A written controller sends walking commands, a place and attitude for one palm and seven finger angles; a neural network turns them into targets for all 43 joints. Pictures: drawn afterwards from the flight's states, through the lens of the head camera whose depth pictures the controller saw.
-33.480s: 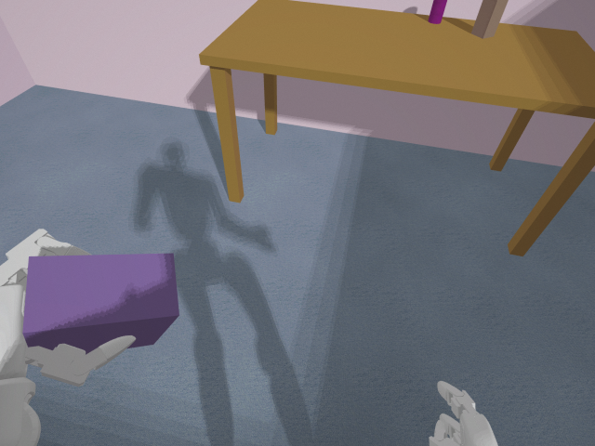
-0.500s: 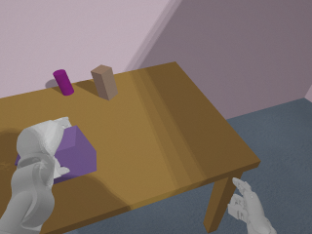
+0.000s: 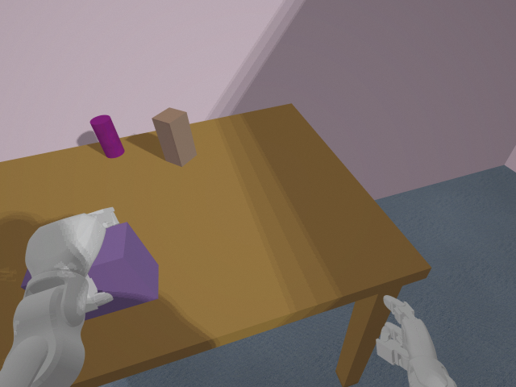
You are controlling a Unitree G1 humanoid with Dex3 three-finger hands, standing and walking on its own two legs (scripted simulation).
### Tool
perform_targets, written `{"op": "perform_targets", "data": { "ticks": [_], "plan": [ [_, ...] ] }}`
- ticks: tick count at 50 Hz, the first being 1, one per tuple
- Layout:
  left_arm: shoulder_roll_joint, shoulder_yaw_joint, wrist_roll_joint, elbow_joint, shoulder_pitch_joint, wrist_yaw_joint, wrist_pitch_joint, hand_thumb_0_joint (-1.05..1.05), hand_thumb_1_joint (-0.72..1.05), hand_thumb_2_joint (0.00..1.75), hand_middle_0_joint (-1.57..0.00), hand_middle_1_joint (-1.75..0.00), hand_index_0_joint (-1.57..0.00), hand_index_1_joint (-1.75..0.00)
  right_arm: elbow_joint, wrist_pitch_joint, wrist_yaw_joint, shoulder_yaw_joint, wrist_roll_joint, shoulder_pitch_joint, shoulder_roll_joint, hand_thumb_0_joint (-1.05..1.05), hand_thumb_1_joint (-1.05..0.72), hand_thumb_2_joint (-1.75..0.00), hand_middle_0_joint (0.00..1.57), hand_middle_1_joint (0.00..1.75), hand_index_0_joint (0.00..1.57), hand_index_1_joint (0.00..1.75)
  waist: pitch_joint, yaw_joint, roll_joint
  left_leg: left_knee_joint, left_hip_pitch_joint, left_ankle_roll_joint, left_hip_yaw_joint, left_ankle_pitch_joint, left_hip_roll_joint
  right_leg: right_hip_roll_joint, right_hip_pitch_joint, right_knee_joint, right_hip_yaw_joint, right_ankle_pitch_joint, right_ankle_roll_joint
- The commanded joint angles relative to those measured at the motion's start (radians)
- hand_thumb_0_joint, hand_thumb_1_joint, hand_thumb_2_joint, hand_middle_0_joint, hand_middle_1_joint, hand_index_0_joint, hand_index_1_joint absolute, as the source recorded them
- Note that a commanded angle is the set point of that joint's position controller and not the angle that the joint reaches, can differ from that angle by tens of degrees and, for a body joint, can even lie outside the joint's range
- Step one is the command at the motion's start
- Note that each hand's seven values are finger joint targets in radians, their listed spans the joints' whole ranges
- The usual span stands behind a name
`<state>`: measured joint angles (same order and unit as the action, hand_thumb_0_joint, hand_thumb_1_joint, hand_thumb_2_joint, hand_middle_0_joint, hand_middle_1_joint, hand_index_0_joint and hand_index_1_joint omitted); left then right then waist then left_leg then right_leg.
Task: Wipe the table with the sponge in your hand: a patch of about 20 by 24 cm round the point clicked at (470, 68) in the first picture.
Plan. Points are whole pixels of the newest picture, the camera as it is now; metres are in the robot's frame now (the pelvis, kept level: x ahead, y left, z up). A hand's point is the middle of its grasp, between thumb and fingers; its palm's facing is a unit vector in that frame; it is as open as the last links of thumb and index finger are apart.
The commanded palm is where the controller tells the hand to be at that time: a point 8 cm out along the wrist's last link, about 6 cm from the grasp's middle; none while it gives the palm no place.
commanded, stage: bring the sponge back beside the body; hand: left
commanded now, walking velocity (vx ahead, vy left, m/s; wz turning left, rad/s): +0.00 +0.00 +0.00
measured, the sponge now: (106, 280) +0.21 +0.29 +0.08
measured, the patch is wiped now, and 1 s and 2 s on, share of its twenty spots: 1.00 1.00 1.00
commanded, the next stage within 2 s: step back with the hand held close in 1.12 s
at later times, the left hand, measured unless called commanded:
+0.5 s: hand (94, 273) +0.20 +0.28 +0.12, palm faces +0.11 -0.12 -0.99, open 10.1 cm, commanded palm +0.16 +0.27 +0.19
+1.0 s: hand (92, 281) +0.19 +0.28 +0.11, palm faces +0.11 -0.10 -0.99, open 10.1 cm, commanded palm +0.16 +0.27 +0.18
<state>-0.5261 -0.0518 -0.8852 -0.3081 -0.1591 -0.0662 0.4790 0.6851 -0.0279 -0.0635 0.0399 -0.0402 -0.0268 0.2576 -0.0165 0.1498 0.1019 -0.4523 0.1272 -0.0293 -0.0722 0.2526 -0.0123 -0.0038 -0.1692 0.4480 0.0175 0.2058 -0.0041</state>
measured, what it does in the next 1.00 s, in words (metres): stands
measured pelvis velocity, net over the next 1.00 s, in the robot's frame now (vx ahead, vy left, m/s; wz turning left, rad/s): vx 0.00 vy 0.00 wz -0.01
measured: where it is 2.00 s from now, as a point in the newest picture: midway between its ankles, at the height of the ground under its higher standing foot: outside the picture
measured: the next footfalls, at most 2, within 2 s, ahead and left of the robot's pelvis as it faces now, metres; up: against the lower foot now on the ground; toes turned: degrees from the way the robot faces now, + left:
none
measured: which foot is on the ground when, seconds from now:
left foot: down 0.00-1.00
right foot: down 0.00-1.00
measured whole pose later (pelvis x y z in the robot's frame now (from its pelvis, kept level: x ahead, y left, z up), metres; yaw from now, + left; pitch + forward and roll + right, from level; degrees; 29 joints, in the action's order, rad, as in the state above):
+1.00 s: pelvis +0.00 +0.00 +0.00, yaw +0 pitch -5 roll +0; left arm -0.50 -0.06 -0.90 -0.36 -0.27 -0.02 0.46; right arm 0.69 -0.03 -0.05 0.04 -0.03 -0.03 0.25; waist -0.01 0.15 0.11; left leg -0.45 0.11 -0.03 -0.07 0.25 -0.02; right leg 0.00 -0.15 0.44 0.02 0.20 0.00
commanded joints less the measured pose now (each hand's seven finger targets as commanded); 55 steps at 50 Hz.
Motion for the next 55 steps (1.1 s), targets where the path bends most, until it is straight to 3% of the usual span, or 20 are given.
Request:
{"op": "perform_targets", "data": {
  "ticks": [1,2,6,7,9,11,12,16,19,26,27,33,40,41,45,46,47,51,52,55],
  "plan": [
    [-0.238,0.195,-0.030,-0.184,0.220,0.057,-0.004,0.00,0.10,1.30,-1.20,-1.60,-1.20,-1.60,-0.198,-0.063,-0.004,-0.021,-0.003,0.274,0.090,0.00,-0.90,-0.90,0.20,0.30,0.20,0.30,-0.127,0.003,-0.033,0.081,0.031,0.054,0.011,-0.142,0.034,0.028,0.062,-0.090,0.041,-0.016,0.066],
    [-0.201,0.157,-0.032,-0.198,0.237,0.055,-0.005,0.00,0.10,1.30,-1.20,-1.60,-1.20,-1.60,-0.205,-0.065,-0.002,-0.015,0.000,0.263,0.083,0.00,-0.90,-0.90,0.20,0.30,0.20,0.30,-0.148,0.004,-0.018,0.078,0.032,0.056,0.023,-0.149,0.037,0.018,0.071,-0.082,0.011,-0.020,0.061],
    [-0.205,0.167,-0.030,-0.228,0.188,0.058,-0.006,0.00,0.10,1.30,-1.20,-1.60,-1.20,-1.60,-0.207,-0.068,0.002,-0.021,-0.002,0.281,0.085,0.00,-0.90,-0.90,0.20,0.30,0.20,0.30,-0.147,0.005,-0.006,0.082,0.022,0.056,0.013,-0.156,0.034,0.028,0.075,-0.082,0.034,-0.036,0.067],
    [-0.179,0.145,-0.031,-0.228,0.185,0.058,-0.008,0.00,0.10,1.30,-1.20,-1.60,-1.20,-1.60,-0.210,-0.069,0.004,-0.017,0.001,0.263,0.080,0.00,-0.90,-0.90,0.20,0.30,0.20,0.30,-0.153,0.007,-0.014,0.079,0.029,0.058,0.024,-0.161,0.036,0.020,0.078,-0.076,0.005,-0.034,0.061],
    [-0.186,0.152,-0.031,-0.191,0.172,0.059,-0.006,0.00,0.10,1.30,-1.20,-1.60,-1.20,-1.60,-0.195,-0.063,0.003,-0.022,0.003,0.256,0.088,0.00,-0.90,-0.90,0.20,0.30,0.20,0.30,-0.120,0.001,-0.049,0.080,0.030,0.058,0.021,-0.148,0.031,0.023,0.055,-0.088,0.010,-0.024,0.058],
    [-0.198,0.164,-0.036,-0.239,0.181,0.064,-0.007,0.00,0.10,1.30,-1.20,-1.60,-1.20,-1.60,-0.208,-0.063,0.001,-0.023,0.000,0.274,0.087,0.00,-0.90,-0.90,0.20,0.30,0.20,0.30,-0.132,0.002,-0.017,0.083,0.022,0.059,0.016,-0.143,0.032,0.030,0.065,-0.087,0.036,-0.023,0.065],
    [-0.185,0.149,-0.043,-0.251,0.190,0.068,-0.011,0.00,0.10,1.30,-1.20,-1.60,-1.20,-1.60,-0.211,-0.068,0.004,-0.019,0.004,0.257,0.080,0.00,-0.90,-0.90,0.20,0.30,0.20,0.30,-0.162,0.008,-0.014,0.076,0.024,0.059,0.023,-0.169,0.035,0.022,0.080,-0.073,0.008,-0.042,0.063],
    [-0.208,0.181,-0.042,-0.255,0.144,0.078,-0.007,0.00,0.10,1.30,-1.20,-1.60,-1.20,-1.60,-0.207,-0.063,0.006,-0.027,0.002,0.267,0.088,0.00,-0.90,-0.90,0.20,0.30,0.20,0.30,-0.147,0.008,-0.025,0.076,0.013,0.058,0.014,-0.181,0.032,0.033,0.080,-0.082,0.043,-0.056,0.069],
    [-0.168,0.149,-0.035,-0.231,0.114,0.080,-0.004,0.00,0.10,1.30,-1.20,-1.60,-1.20,-1.60,-0.199,-0.056,0.012,-0.026,0.004,0.251,0.085,0.00,-0.90,-0.90,0.20,0.30,0.20,0.30,-0.124,0.007,-0.028,0.078,0.021,0.057,0.022,-0.187,0.029,0.024,0.070,-0.085,0.011,-0.060,0.062],
    [-0.189,0.167,-0.039,-0.276,0.096,0.082,-0.008,0.00,0.10,1.30,-1.20,-1.60,-1.20,-1.60,-0.210,-0.060,0.009,-0.029,0.001,0.271,0.089,0.00,-0.90,-0.90,0.20,0.30,0.20,0.30,-0.130,0.005,-0.025,0.072,0.014,0.059,0.015,-0.173,0.032,0.033,0.072,-0.087,0.046,-0.049,0.068],
    [-0.167,0.143,-0.044,-0.283,0.106,0.081,-0.011,0.00,0.10,1.30,-1.20,-1.60,-1.20,-1.60,-0.213,-0.062,0.012,-0.024,0.005,0.253,0.080,0.00,-0.90,-0.90,0.20,0.30,0.20,0.30,-0.150,0.006,-0.026,0.070,0.017,0.061,0.024,-0.186,0.034,0.024,0.082,-0.077,0.016,-0.056,0.063],
    [-0.177,0.155,-0.047,-0.253,0.084,0.084,-0.018,0.00,0.10,1.30,-1.20,-1.60,-1.20,-1.60,-0.200,-0.062,0.011,-0.027,0.005,0.248,0.083,0.00,-0.90,-0.90,0.20,0.30,0.20,0.30,-0.118,0.003,-0.046,0.070,0.019,0.060,0.017,-0.171,0.032,0.026,0.060,-0.088,0.025,-0.038,0.061],
    [-0.166,0.140,-0.052,-0.258,0.084,0.087,-0.030,0.00,0.10,1.30,-1.20,-1.60,-1.20,-1.60,-0.197,-0.061,0.008,-0.029,0.009,0.248,0.082,0.00,-0.90,-0.90,0.20,0.30,0.20,0.30,-0.106,0.003,-0.038,0.075,0.018,0.061,0.022,-0.153,0.032,0.023,0.054,-0.095,0.018,-0.021,0.059],
    [-0.183,0.160,-0.052,-0.283,0.091,0.089,-0.031,0.00,0.10,1.30,-1.20,-1.60,-1.20,-1.60,-0.205,-0.067,0.004,-0.028,0.004,0.269,0.082,0.00,-0.90,-0.90,0.20,0.30,0.20,0.30,-0.111,0.003,-0.006,0.080,0.013,0.061,0.015,-0.137,0.032,0.035,0.061,-0.094,0.047,-0.011,0.068],
    [-0.174,0.148,-0.052,-0.256,0.095,0.091,-0.032,0.00,0.10,1.30,-1.20,-1.60,-1.20,-1.60,-0.193,-0.063,0.008,-0.029,0.009,0.249,0.082,0.00,-0.90,-0.90,0.20,0.30,0.20,0.30,-0.109,0.006,-0.025,0.085,0.019,0.059,0.020,-0.146,0.032,0.025,0.064,-0.095,0.020,-0.020,0.060],
    [-0.192,0.166,-0.056,-0.284,0.106,0.094,-0.031,0.00,0.10,1.30,-1.20,-1.60,-1.20,-1.60,-0.203,-0.068,0.005,-0.027,0.005,0.275,0.082,0.00,-0.90,-0.90,0.20,0.30,0.20,0.30,-0.109,0.006,0.000,0.087,0.015,0.059,0.012,-0.138,0.033,0.038,0.069,-0.092,0.050,-0.016,0.071],
    [-0.169,0.146,-0.059,-0.279,0.105,0.094,-0.032,0.00,0.10,1.30,-1.20,-1.60,-1.20,-1.60,-0.206,-0.070,0.008,-0.025,0.009,0.254,0.076,0.00,-0.90,-0.90,0.20,0.30,0.20,0.30,-0.129,0.008,-0.016,0.082,0.022,0.061,0.023,-0.150,0.035,0.029,0.078,-0.084,0.018,-0.022,0.065],
    [-0.176,0.162,-0.046,-0.276,0.079,0.093,-0.028,0.00,0.10,1.30,-1.20,-1.60,-1.20,-1.60,-0.202,-0.064,0.008,-0.029,0.003,0.277,0.081,0.00,-0.90,-0.90,0.20,0.30,0.20,0.30,-0.111,0.007,-0.017,0.088,0.016,0.058,0.014,-0.136,0.032,0.037,0.070,-0.096,0.050,-0.014,0.068],
    [-0.154,0.138,-0.048,-0.269,0.087,0.091,-0.026,0.00,0.10,1.30,-1.20,-1.60,-1.20,-1.60,-0.206,-0.067,0.011,-0.023,0.007,0.258,0.076,0.00,-0.90,-0.90,0.20,0.30,0.20,0.30,-0.116,0.007,-0.021,0.087,0.027,0.060,0.025,-0.141,0.034,0.029,0.073,-0.088,0.014,-0.016,0.063],
    [-0.163,0.146,-0.042,-0.248,0.069,0.090,-0.024,0.00,0.10,1.30,-1.20,-1.60,-1.20,-1.60,-0.194,-0.058,0.012,-0.029,0.008,0.253,0.083,0.00,-0.90,-0.90,0.20,0.30,0.20,0.30,-0.104,0.005,-0.047,0.082,0.023,0.059,0.023,-0.156,0.031,0.025,0.064,-0.096,0.021,-0.034,0.059]
  ]
}}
